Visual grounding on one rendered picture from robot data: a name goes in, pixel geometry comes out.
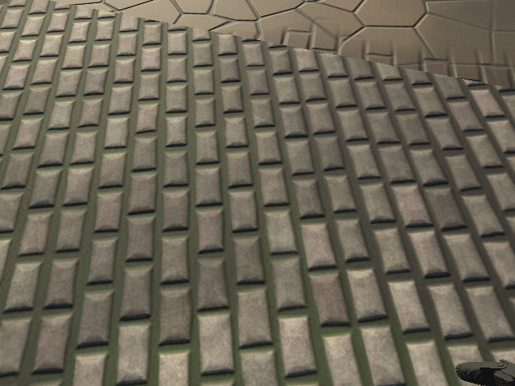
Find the robot right hand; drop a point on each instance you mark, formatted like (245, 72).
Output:
(487, 373)

